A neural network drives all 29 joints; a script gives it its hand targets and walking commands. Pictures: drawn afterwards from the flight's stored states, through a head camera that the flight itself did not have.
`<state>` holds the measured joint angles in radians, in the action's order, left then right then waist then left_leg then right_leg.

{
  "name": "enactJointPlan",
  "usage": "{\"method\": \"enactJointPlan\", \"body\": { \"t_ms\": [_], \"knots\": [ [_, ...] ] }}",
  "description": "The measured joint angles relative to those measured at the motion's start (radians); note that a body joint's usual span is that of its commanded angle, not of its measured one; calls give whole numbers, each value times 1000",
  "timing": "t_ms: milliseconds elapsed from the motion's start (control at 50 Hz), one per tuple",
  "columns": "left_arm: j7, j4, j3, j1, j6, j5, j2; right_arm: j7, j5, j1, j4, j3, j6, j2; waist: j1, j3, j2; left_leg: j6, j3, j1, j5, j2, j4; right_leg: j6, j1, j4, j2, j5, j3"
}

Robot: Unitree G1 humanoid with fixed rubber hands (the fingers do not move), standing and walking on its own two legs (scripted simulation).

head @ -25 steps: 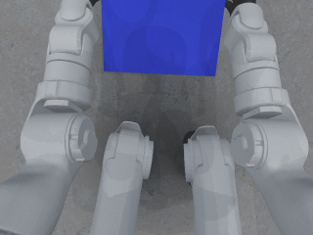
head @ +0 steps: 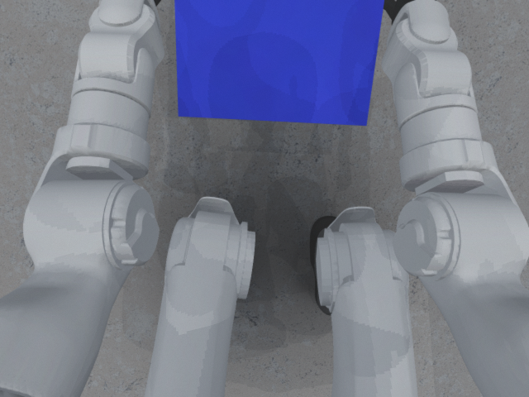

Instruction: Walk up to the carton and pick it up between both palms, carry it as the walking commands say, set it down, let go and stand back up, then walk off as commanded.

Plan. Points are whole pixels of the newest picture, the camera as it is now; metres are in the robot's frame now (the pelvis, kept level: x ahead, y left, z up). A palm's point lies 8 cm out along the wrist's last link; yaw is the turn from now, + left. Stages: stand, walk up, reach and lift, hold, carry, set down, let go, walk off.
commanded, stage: set down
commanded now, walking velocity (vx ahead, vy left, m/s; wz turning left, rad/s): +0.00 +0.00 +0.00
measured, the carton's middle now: (273, 34) +0.53 +0.03 -0.24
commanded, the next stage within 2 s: none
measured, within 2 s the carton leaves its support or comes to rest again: rests again in 0.18 s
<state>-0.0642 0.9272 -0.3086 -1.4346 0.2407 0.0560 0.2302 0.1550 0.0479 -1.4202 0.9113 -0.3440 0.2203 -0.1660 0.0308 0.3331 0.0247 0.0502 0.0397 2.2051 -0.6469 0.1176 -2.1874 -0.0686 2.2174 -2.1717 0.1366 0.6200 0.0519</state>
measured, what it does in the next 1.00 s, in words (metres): stands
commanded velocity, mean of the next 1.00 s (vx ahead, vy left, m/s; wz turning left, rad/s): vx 0.00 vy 0.00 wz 0.00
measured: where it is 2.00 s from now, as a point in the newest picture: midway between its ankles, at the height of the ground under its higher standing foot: (271, 279)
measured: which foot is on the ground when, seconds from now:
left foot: down 0.00-1.00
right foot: down 0.00-1.00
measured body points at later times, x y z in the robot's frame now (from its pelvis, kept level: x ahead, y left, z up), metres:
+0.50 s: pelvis +0.00 +0.00 -0.01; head +0.37 +0.02 +0.24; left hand +0.56 +0.18 -0.18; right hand +0.56 -0.12 -0.18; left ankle +0.09 +0.12 -0.35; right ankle +0.10 -0.12 -0.35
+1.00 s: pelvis +0.01 +0.00 -0.02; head +0.38 +0.02 +0.23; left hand +0.56 +0.18 -0.19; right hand +0.57 -0.12 -0.19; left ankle +0.09 +0.12 -0.35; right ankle +0.10 -0.12 -0.35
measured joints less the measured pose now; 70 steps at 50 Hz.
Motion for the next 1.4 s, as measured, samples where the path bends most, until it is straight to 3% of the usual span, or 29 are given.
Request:
{"method": "enactJointPlan", "body": {
  "t_ms": [880, 1240, 1400],
  "knots": [
    [46, 39, -18, -25, -41, -11, 29, -63, 11, -31, 28, -24, -31, -12, -6, 67, -1, -17, -14, -4, -28, -30, -67, 19, -9, -70, -26, 36, -22],
    [33, 116, 7, -54, -126, -18, 48, -57, -22, -55, 101, 54, -111, -52, -10, 103, -8, -18, -21, -16, -21, -32, -73, 17, -23, -80, -33, 36, -21],
    [-25, 204, 120, -63, -165, -159, 134, -16, -154, -59, 169, 169, -131, -128, -17, 90, -12, -21, -17, -2, 6, -38, -48, 20, -14, -53, -41, 10, -28]
  ]
}}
